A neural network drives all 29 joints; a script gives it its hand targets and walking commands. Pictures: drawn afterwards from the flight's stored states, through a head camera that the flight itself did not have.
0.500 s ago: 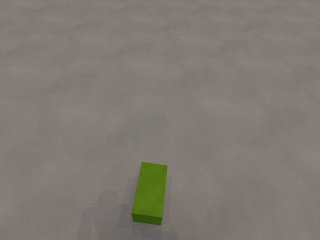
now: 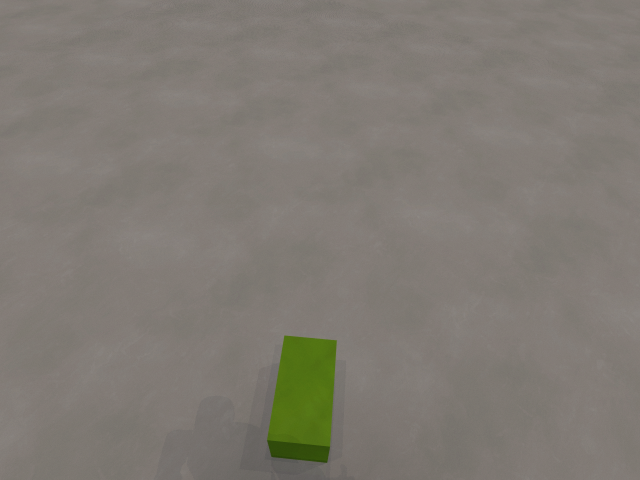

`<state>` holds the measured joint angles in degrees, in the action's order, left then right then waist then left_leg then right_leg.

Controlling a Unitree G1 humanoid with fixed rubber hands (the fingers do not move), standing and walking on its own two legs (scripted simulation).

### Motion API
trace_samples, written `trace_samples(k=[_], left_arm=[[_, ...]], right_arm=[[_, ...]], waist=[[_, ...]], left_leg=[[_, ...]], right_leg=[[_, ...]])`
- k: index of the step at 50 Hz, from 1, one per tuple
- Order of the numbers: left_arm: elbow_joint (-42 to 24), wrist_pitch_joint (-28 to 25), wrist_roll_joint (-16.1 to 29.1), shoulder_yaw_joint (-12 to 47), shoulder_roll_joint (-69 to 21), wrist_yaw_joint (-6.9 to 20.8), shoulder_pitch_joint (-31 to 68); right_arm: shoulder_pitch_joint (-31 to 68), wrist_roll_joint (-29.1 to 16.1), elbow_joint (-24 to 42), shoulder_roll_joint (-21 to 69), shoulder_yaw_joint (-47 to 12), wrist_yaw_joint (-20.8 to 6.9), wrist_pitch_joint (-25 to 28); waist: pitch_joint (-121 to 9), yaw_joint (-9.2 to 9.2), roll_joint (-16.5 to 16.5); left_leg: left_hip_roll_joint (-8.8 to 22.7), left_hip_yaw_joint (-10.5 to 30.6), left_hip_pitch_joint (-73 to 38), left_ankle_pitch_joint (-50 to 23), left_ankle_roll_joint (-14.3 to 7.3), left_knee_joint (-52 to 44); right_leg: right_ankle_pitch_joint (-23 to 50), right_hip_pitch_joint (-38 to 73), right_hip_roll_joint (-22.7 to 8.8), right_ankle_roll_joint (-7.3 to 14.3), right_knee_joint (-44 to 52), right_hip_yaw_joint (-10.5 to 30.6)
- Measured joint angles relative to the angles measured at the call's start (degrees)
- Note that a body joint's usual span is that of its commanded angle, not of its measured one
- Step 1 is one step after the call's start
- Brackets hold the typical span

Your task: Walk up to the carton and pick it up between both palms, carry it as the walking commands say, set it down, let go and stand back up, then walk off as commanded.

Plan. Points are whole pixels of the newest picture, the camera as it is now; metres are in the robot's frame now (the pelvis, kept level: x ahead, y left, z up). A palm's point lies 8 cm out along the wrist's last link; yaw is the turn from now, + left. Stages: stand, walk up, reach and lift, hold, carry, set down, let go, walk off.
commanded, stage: walk up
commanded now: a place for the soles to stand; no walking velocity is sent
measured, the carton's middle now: (305, 397) +0.48 +0.03 -0.69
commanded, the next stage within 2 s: reach and lift in 0.18 s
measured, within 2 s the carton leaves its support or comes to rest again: neither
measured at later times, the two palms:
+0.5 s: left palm (147, 479) +0.16 +0.23 -0.13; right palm out of the picture +0.15 -0.23 -0.13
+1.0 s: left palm (189, 439) +0.23 +0.20 -0.18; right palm (459, 452) +0.21 -0.21 -0.18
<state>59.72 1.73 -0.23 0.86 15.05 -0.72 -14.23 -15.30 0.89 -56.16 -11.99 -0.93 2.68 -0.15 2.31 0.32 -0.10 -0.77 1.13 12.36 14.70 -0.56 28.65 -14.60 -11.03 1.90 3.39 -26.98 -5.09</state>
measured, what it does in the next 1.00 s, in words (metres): lowers itself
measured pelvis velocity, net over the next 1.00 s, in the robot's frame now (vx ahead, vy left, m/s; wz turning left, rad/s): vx -0.05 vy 0.00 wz -0.03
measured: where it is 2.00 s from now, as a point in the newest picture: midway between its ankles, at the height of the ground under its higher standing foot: outside the picture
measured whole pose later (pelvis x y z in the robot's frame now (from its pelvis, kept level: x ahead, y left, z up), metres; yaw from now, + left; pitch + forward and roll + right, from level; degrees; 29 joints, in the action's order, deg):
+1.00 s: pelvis -0.05 +0.00 -0.08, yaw -2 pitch +18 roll +1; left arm 30.5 21.7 -1.7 -5.8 9.6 0.1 12.6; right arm 12.5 -0.8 -30.3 -8.4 4.7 1.2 -21.4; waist -0.1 -0.8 1.0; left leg -0.1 -1.1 55.3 24.2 -0.3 61.4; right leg -24.2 -55.7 1.0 3.7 -61.7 -3.4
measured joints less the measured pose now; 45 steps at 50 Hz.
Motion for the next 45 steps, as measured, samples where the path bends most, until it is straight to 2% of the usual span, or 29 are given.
trace_samples(k=[11, 13, 17, 20, 22, 26, 30, 35, 37, 38, 41, 45], left_arm=[[-0.77, 0.97, 0.2, 0.22, -0.42, 0.33, -0.66], [-7.68, 5.82, 1.13, -0.36, 0.27, 0.28, 0.32], [-20.07, 17.07, 3.04, -1.24, 1.89, 0.73, 8.46], [-26.02, 24.68, 2.35, -1.9, 1.97, 1.43, 12.72], [-28.71, 27.11, 0.43, -2.66, 0.94, 1.78, 13.34], [-30.76, 26.67, -2.94, -3.18, -2.12, 2.12, 11.75], [-30.07, 23.9, -4.74, -4.31, -4.97, 2.34, 11.34], [-31.1, 19.81, -4.12, -6.11, -7.05, 1.77, 11.92], [-32.03, 18.22, -3.69, -6.25, -7.18, 1.48, 12.43], [-32.49, 17.8, -3.35, -6.2, -7.08, 1.35, 12.82], [-32.74, 18.01, -2.65, -5.97, -6.57, 0.74, 15.46], [-33.15, 18.8, -1.95, -5.95, -5.92, 0.59, 19.32]], right_arm=[[-0.6, -0.6, 0.51, -0.37, -0.01, -0.13, -1.05], [1.37, -1.86, 6.66, -0.24, 0.38, -0.33, -7.45], [9.78, -4.16, 17.12, -1.56, -0.25, -1.1, -18.95], [13.79, -3.96, 23.27, -1.58, -0.35, -1.79, -26.16], [13.98, -2.45, 26.62, -0.32, 0.37, -2.39, -28.41], [12.05, 2.11, 28.51, 2.93, 2.1, -3.56, -27.51], [11.09, 4.28, 27.36, 5.19, 4.08, -3.54, -24.85], [11.66, 1.93, 28.27, 5.17, 4.05, -2.95, -20.58], [12.53, 1.05, 28.81, 4.87, 4.02, -2.4, -19.1], [13.29, 0.57, 29.0, 4.7, 3.96, -2.13, -18.7], [16.33, -0.46, 28.76, 4.08, 3.71, -2.03, -18.64], [20.26, -1.2, 29.03, 3.76, 4.1, -1.62, -19.76]], waist=[[-0.44, 0.1, 0.5], [-0.65, -0.22, 1.1], [0.64, -0.6, 1.04], [0.26, -0.64, 1.62], [0.0, -0.86, 1.8], [-0.45, -1.97, 1.27], [0.63, -1.71, 1.17], [0.19, -1.91, 1.1], [-0.96, -1.7, 1.37], [-1.39, -1.68, 1.36], [-2.18, -1.51, 1.61], [-2.96, -1.2, 1.64]], left_leg=[[0.54, -0.22, 1.31, 0.74, 0.19, 1.1], [0.85, -1.13, 6.86, 4.78, -0.5, 6.39], [1.63, -1.85, 16.36, 4.13, 0.65, 15.36], [1.36, -2.78, 18.76, 4.86, 0.62, 17.67], [1.12, -3.07, 18.29, 5.58, 0.5, 17.27], [0.53, -2.71, 17.92, 5.97, 0.3, 16.5], [0.55, -2.96, 21.71, 7.54, 0.16, 19.68], [0.57, -2.94, 31.05, 9.43, 0.03, 25.77], [0.57, -3.11, 34.5, 9.89, 0.16, 27.61], [0.6, -2.89, 35.73, 7.76, 0.23, 28.08], [0.6, -2.74, 38.32, 9.82, 0.27, 29.88], [0.63, -2.57, 40.56, 9.91, 0.23, 31.02]], right_leg=[[-0.15, -1.3, 0.5, 0.33, -0.73, 0.31], [-2.27, -6.97, -0.02, 0.28, -6.0, 0.01], [-5.82, -16.87, -0.69, 0.8, -16.52, -0.92], [-6.63, -20.06, -1.16, 0.86, -19.96, -0.09], [-6.8, -20.0, -1.29, 1.02, -20.05, 0.34], [-7.3, -19.52, -1.74, 0.46, -19.49, 0.22], [-8.75, -23.42, -1.78, 0.32, -22.67, 0.56], [-10.46, -32.74, -1.77, 0.36, -28.55, 0.9], [-10.49, -36.43, -1.63, -0.63, -30.55, 1.56], [-10.67, -37.77, -1.41, -0.41, -31.3, 1.63], [-10.44, -40.43, -1.09, 0.9, -32.55, 1.87], [-10.15, -42.55, -0.97, 0.33, -33.37, 1.93]])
